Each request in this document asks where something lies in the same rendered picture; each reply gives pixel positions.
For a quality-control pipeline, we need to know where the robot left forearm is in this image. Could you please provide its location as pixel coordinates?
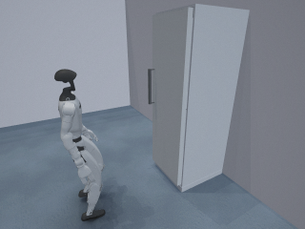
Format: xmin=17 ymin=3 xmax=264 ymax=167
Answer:
xmin=82 ymin=124 xmax=88 ymax=134

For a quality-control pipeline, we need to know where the left robot hand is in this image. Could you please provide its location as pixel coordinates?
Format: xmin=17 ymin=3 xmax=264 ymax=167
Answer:
xmin=83 ymin=129 xmax=98 ymax=141

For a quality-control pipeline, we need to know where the robot right forearm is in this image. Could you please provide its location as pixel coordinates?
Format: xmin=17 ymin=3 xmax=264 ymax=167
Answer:
xmin=62 ymin=135 xmax=86 ymax=168

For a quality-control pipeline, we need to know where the robot right shin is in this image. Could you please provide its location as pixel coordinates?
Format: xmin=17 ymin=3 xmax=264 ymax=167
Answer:
xmin=87 ymin=183 xmax=103 ymax=216

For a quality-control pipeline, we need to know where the right robot upper arm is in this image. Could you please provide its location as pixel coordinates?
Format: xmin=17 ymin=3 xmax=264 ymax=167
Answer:
xmin=60 ymin=102 xmax=76 ymax=141

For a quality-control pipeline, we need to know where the fridge door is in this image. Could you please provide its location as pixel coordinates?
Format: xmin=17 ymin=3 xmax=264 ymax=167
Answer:
xmin=152 ymin=7 xmax=193 ymax=186

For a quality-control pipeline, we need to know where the robot head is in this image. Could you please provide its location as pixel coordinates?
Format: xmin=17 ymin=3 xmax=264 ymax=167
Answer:
xmin=54 ymin=69 xmax=77 ymax=101

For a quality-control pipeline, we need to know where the right robot hand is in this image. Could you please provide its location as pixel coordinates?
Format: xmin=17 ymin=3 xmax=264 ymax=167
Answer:
xmin=77 ymin=164 xmax=95 ymax=186

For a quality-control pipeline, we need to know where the handle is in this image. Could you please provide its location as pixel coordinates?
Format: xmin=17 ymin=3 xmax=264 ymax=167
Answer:
xmin=148 ymin=69 xmax=155 ymax=105

